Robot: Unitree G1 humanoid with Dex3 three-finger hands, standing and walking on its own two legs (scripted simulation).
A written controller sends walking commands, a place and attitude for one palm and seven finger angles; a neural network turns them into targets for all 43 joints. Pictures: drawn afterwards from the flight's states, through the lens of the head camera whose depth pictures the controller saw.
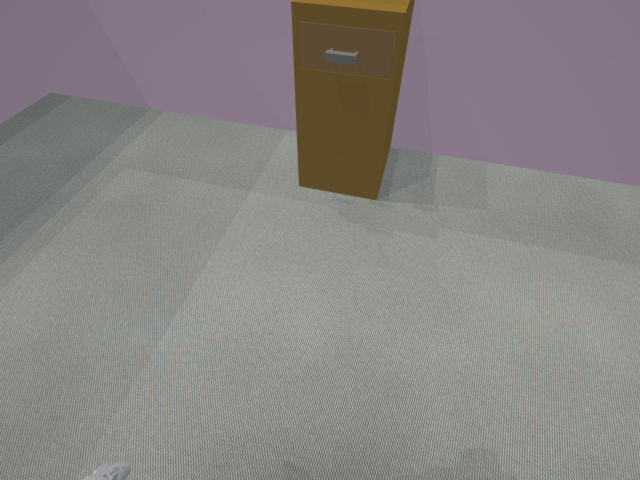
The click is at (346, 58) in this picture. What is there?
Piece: drawer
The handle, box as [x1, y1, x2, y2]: [325, 48, 358, 64]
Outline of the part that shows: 325,52 325,60 354,64 356,61 358,51 350,53 333,51 331,48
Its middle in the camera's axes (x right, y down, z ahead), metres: +0.07 -0.66 +1.38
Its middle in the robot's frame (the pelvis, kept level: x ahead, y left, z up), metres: +1.47 -0.01 -0.09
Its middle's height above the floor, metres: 0.68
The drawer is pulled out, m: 0.00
